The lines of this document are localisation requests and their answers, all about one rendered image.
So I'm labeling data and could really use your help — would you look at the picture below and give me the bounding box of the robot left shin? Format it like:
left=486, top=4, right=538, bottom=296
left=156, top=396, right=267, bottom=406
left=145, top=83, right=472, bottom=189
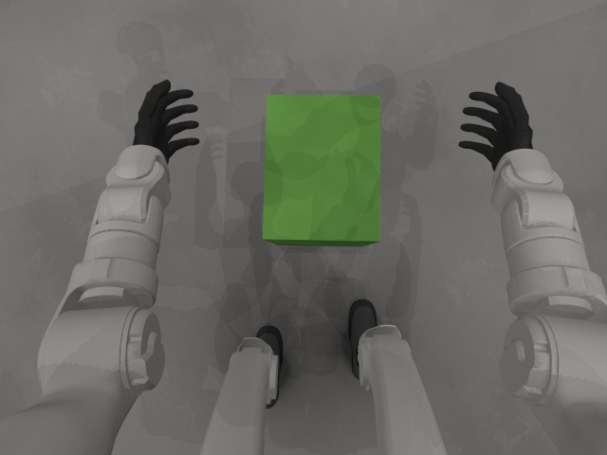
left=229, top=337, right=272, bottom=366

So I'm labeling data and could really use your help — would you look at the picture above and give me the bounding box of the right robot foot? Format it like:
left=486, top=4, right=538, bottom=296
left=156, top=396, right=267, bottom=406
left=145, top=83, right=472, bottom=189
left=348, top=300, right=377, bottom=380

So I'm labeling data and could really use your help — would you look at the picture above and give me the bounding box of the right robot forearm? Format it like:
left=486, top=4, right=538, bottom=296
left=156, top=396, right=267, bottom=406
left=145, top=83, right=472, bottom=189
left=490, top=149, right=607, bottom=323

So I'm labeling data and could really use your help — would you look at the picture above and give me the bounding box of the robot left hand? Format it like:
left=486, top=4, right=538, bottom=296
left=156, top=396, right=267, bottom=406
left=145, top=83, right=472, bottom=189
left=133, top=80, right=200, bottom=164

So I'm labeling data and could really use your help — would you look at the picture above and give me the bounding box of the left robot forearm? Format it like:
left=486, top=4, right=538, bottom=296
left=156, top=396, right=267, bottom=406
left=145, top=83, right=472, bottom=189
left=37, top=145, right=172, bottom=391

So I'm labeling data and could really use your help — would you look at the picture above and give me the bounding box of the robot right upper arm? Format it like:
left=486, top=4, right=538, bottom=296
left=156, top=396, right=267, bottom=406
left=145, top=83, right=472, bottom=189
left=499, top=313, right=607, bottom=455

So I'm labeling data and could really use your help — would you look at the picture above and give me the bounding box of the robot left upper arm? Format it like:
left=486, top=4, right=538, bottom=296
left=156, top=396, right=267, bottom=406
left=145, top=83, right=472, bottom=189
left=0, top=305, right=165, bottom=455

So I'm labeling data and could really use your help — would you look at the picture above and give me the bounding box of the robot right hand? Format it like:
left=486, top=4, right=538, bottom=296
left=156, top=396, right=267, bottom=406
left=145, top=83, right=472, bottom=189
left=459, top=82, right=533, bottom=171

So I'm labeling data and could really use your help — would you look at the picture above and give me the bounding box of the carton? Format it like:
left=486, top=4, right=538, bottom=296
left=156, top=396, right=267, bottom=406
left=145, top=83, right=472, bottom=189
left=263, top=95, right=380, bottom=246

